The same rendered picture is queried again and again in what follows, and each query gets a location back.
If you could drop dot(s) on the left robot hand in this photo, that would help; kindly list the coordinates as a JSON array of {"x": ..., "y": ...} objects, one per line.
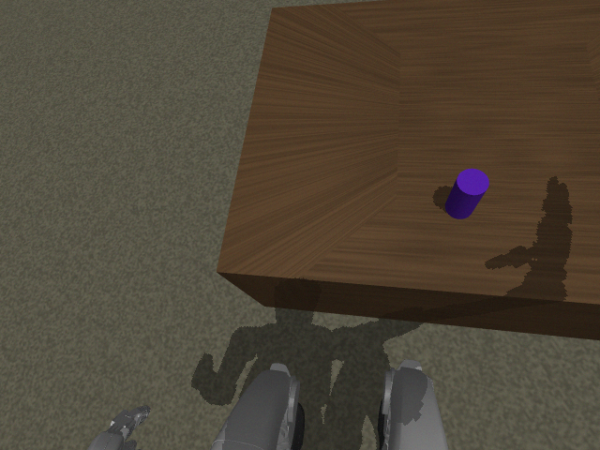
[{"x": 120, "y": 429}]

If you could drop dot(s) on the can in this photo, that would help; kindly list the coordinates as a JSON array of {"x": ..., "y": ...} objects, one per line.
[{"x": 469, "y": 188}]

